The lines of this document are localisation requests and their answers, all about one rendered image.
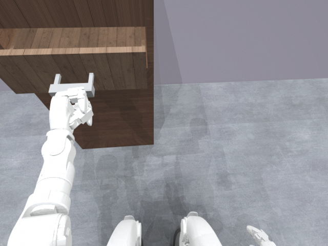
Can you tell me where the handle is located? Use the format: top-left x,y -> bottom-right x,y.
48,73 -> 95,97

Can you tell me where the left robot thigh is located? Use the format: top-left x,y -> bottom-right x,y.
107,219 -> 141,246

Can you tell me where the cabinet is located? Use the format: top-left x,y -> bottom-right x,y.
0,0 -> 154,149

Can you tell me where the robot right hand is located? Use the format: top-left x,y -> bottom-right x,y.
247,225 -> 276,246

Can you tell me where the robot left shin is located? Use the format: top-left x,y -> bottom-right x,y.
124,216 -> 135,220

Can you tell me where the drawer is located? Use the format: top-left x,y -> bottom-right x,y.
0,27 -> 148,94

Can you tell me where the robot left hand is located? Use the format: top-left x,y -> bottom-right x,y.
49,87 -> 93,134

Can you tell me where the robot left forearm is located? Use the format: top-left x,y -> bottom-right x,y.
7,129 -> 76,246

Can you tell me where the robot left upper arm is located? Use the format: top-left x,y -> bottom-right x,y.
10,213 -> 72,246

